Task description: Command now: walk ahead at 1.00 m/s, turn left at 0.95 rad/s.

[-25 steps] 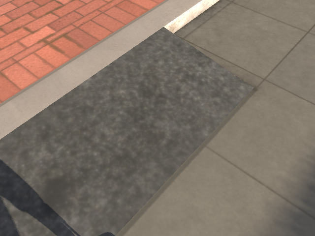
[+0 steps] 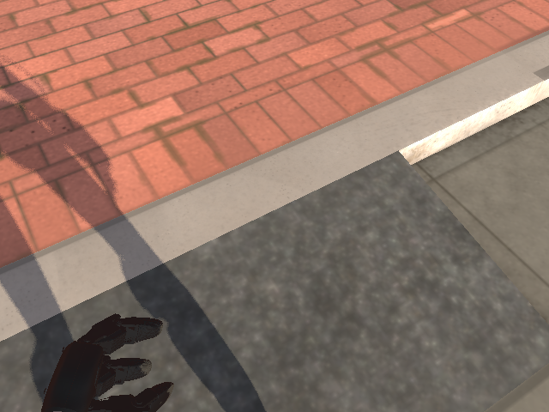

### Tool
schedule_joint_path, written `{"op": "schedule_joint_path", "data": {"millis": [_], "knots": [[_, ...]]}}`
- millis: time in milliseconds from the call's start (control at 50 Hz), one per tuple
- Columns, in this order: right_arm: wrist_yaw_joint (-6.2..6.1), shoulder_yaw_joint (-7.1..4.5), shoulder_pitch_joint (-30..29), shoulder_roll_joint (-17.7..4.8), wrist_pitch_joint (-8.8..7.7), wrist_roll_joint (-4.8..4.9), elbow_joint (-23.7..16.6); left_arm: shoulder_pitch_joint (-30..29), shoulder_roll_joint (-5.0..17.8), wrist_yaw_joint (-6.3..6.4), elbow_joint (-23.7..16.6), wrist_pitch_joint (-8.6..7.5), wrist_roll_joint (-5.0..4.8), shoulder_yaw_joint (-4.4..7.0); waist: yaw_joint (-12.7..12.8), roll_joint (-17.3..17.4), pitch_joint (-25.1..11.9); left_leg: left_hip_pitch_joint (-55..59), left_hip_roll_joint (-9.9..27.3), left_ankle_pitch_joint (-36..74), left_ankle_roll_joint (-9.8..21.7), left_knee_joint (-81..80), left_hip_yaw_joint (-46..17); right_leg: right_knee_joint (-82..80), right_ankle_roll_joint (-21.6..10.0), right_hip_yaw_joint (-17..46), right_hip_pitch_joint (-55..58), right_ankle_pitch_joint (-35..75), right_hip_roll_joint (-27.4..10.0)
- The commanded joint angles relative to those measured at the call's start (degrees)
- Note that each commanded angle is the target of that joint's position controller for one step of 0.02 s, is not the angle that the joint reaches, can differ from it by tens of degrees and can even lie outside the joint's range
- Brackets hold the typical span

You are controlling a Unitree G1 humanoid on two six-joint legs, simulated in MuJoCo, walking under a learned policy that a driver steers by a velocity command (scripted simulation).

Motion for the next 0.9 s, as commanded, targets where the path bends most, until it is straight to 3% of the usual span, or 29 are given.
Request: {"op": "schedule_joint_path", "data": {"millis": [20,40,60,80,100,160,240,300,320,360,400,420,440,460,480,500,520,540,580,640,680,700,740,780,820,840,860,880,900], "knots": [[-0.53,1.95,-3.9,4.5,-1.62,2.36,-9.7,31.3,19.7,2.16,4.5,-0.26,3.61,7.61,13.4,-20.1,-23.0,-39.9,-0.6,-3.1,-1.0,45.0,6.3,-9.8,-5.9,36.6,55.7,-30.1,-25.1],[-0.95,2.52,-3.3,0.3,-0.58,1.37,-9.9,24.1,17.5,1.75,4.0,0.51,2.43,8.41,10.7,-20.1,-21.3,-47.5,4.6,3.5,-0.1,50.6,9.3,-15.3,-9.9,47.9,50.8,-44.3,-25.3],[-0.86,1.87,-9.2,-3.1,0.55,-0.22,-9.0,19.0,10.2,1.39,2.8,0.84,1.8,7.05,11.5,-9.7,-12.1,-49.1,8.4,9.3,-0.3,50.3,11.4,-14.8,-9.0,35.4,42.6,-43.0,-21.1],[0.01,1.71,-12.5,-3.3,1.06,-1.01,-9.5,18.2,7.1,0.97,4.0,0.93,1.49,6.21,11.3,-3.9,-6.7,-48.2,10.1,12.0,-0.8,48.1,12.4,-14.1,-7.8,24.3,35.9,-29.8,-17.7],[0.94,1.84,-15.5,-2.2,1.58,-1.58,-10.4,20.3,5.7,0.82,6.1,0.76,1.64,5.78,11.2,-2.3,-4.0,-47.8,11.6,12.2,-1.1,47.9,12.4,-14.0,-6.5,15.9,32.2,-19.1,-15.1],[2.61,3.55,-19.5,2.8,3.57,-1.62,-14.7,26.1,1.9,-0.25,12.0,-0.87,0.37,4.93,8.7,-5.1,-0.8,-52.4,13.8,12.6,-1.0,51.9,13.1,-14.8,-4.3,3.6,29.2,-3.2,-13.3],[2.35,4.99,-26.4,3.2,4.73,-1.33,-20.6,23.6,3.2,-0.8,14.0,-2.32,0.72,5.15,4.9,-4.8,2.8,-54.6,14.1,17.0,-0.3,51.7,14.9,-20.4,-3.0,-9.2,22.5,8.6,-12.3],[2.49,6.21,-33.0,3.6,5.01,-1.54,-22.9,26.9,3.1,-0.2,16.2,-2.03,1.01,4.64,5.8,-0.8,7.2,-53.1,12.8,17.6,1.2,40.0,22.5,-21.8,-1.7,-18.6,23.2,22.1,-8.3],[2.84,6.74,-33.7,4.3,4.75,-1.52,-22.8,27.4,3.9,0.04,16.3,-1.91,0.93,4.6,5.7,0.5,6.8,-46.4,11.0,17.4,2.3,33.0,26.4,-20.9,-0.8,-21.6,22.3,34.4,-7.1],[3.23,6.63,-31.9,3.6,4.58,-1.3,-22.0,30.0,9.6,1.31,16.0,-1.55,0.76,5.88,4.2,-3.3,1.8,-34.0,6.0,12.2,3.8,27.0,31.8,-13.1,-1.3,-22.6,25.6,69.4,-9.9],[2.19,4.55,-15.0,-0.5,4.77,-0.62,-17.7,27.1,15.3,1.76,13.9,0.03,0.76,7.54,-3.9,-8.8,-8.6,-18.9,2.1,4.6,6.3,24.3,28.8,9.4,-2.5,-20.5,28.6,83.8,-13.8],[1.25,2.47,-3.1,-3.7,4.3,-0.24,-14.2,24.2,16.2,0.94,11.5,0.89,0.18,8.09,-8.4,-7.9,-14.5,-3.2,0.4,3.8,8.8,17.8,23.5,27.9,-3.2,-18.4,21.1,76.3,-14.4],[0.3,0.03,-5.5,-7.9,4.05,0.64,-13.0,25.1,11.6,-0.35,10.8,1.23,0.4,7.66,-4.6,2.3,-12.8,6.6,5.3,4.3,11.8,6.1,10.1,49.6,-1.7,-17.5,6.0,15.8,-5.8],[0.15,-0.75,-8.5,-12.3,4.25,0.4,-13.9,25.0,3.0,-0.79,5.7,0.2,1.31,5.23,2.1,13.4,-14.6,15.8,17.3,26.7,15.4,4.3,-11.1,69.2,-0.2,-12.2,-12.2,-20.6,0.6],[-1.37,-0.92,-4.2,-12.1,5.0,-1.38,-15.5,20.9,5.9,-1.02,0.4,-1.48,0.54,5.11,0.3,7.5,-22.7,21.4,23.4,8.0,19.6,-10.9,-28.2,73.6,-1.0,-2.1,-22.4,-12.7,1.7],[-2.37,-0.71,-4.8,-9.6,4.72,-2.03,-14.1,18.2,6.6,-0.9,1.1,-1.64,-0.72,5.01,0.8,-0.8,-14.2,15.0,25.9,-2.5,17.2,-17.9,-30.0,73.8,-1.1,-2.2,-27.2,-10.7,-0.7],[-2.66,0.2,-6.7,-6.3,3.63,-2.14,-12.6,18.1,5.3,-0.59,1.8,-1.21,-0.47,4.68,4.2,-4.5,-4.7,4.1,24.7,1.6,14.1,-18.1,-23.3,72.4,-1.2,-3.2,-26.7,-10.7,-2.8],[-2.53,1.07,-7.3,-4.4,2.25,-1.71,-10.8,18.6,3.1,-0.44,2.1,0.05,0.39,3.97,7.5,-5.3,-0.9,-5.2,23.0,9.6,12.6,-16.7,-15.9,72.4,-1.2,-3.0,-24.0,-13.1,-3.5],[-1.98,2.61,-7.9,-0.6,-0.54,-1.72,-8.7,20.3,0.6,-0.46,3.2,3.91,-0.27,3.55,11.3,-5.4,1.7,-18.1,21.0,10.6,9.2,-19.3,-3.5,71.6,-1.3,-1.2,-19.6,-16.7,-3.7],[-0.79,2.84,-8.6,-1.1,-2.66,-1.78,-6.2,11.4,0.0,-0.66,0.2,5.09,-1.58,3.35,10.9,-2.0,8.5,-24.1,16.6,12.1,4.6,-27.5,9.2,59.7,-3.6,-0.3,-23.1,-13.5,-1.2],[-0.94,2.9,-7.4,-1.8,-3.15,-1.21,-5.0,9.0,1.2,-1.18,-0.7,5.01,-1.75,3.64,10.1,-0.3,7.8,-18.4,14.3,26.5,2.1,-30.3,17.2,49.5,-4.6,-3.8,-22.8,-9.2,-0.5],[-0.96,3.23,-6.4,-1.0,-2.81,-0.86,-4.2,10.0,0.7,-1.6,0.9,5.14,-1.66,3.54,9.5,-2.3,5.3,-13.6,12.0,38.4,0.3,-29.3,22.3,48.0,-5.6,-7.7,-21.7,-7.3,1.4],[-1.28,3.24,-9.0,-2.8,-3.01,-0.41,-5.5,11.5,-0.8,-2.79,0.6,5.02,-1.54,2.54,11.6,0.5,1.2,-12.2,13.1,58.5,-1.7,-30.2,27.5,34.9,-7.5,-13.3,-9.1,-0.5,1.6],[-2.18,2.58,-8.5,-5.1,-3.6,-0.08,-5.8,13.5,2.8,-3.07,2.3,5.3,-1.91,4.04,12.5,5.8,-4.9,-4.9,16.4,87.3,-1.7,-26.2,27.1,31.0,-8.5,-17.8,3.0,0.8,5.4],[-3.16,1.35,-11.3,-7.6,-1.63,-2.18,-6.9,28.5,7.3,-2.77,6.6,6.01,-2.71,6.15,20.3,11.7,-11.8,3.3,19.9,105.3,-2.7,-5.7,27.2,28.2,-10.7,-17.5,13.3,-9.6,9.6],[-3.06,0.63,-13.2,-9.4,-0.38,-2.32,-7.7,36.9,10.9,-2.56,8.8,6.23,-2.69,7.93,24.9,11.1,-14.6,3.1,20.5,102.1,-2.7,11.8,26.6,22.3,-12.8,-14.5,20.7,-16.5,11.2],[-2.43,0.37,-17.8,-8.9,0.46,-1.34,-8.7,42.9,13.2,-2.5,10.5,5.67,-2.61,9.68,30.6,4.3,-12.2,-3.9,13.2,78.0,-3.3,41.9,28.2,7.0,-17.4,-7.4,27.3,-12.2,9.4],[-1.21,4.12,-24.0,4.3,-1.05,-3.22,-11.3,37.0,11.1,-2.6,13.1,5.58,-3.21,9.01,22.3,-10.6,-1.5,-30.8,2.7,10.5,-2.6,61.9,23.1,8.5,-17.0,4.0,29.8,-2.2,5.9],[0.08,5.23,-12.2,6.5,-2.5,-2.28,-19.0,27.5,13.6,-1.7,9.7,5.89,-1.45,9.16,8.4,-18.6,-11.3,-48.1,1.2,6.1,-5.2,70.1,11.5,-5.6,-27.5,38.7,39.4,-11.2,-3.7]]}}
